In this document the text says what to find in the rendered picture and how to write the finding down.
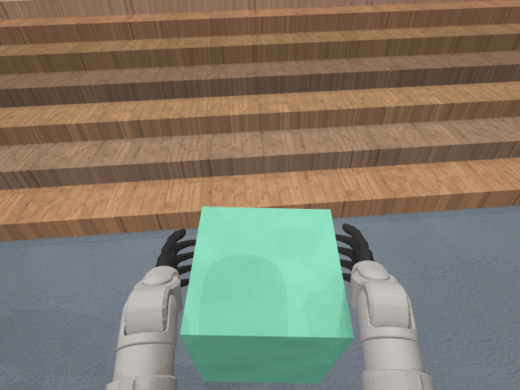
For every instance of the robot right hand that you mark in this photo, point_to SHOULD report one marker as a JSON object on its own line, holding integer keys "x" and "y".
{"x": 359, "y": 252}

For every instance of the carton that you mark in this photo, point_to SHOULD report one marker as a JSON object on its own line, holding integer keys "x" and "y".
{"x": 266, "y": 299}

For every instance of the right robot forearm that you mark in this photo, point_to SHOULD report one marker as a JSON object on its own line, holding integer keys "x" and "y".
{"x": 390, "y": 344}

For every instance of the robot left hand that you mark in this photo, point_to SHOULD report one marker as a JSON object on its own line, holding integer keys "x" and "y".
{"x": 169, "y": 253}

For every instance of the left robot forearm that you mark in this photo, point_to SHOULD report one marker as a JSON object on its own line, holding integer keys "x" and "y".
{"x": 148, "y": 332}

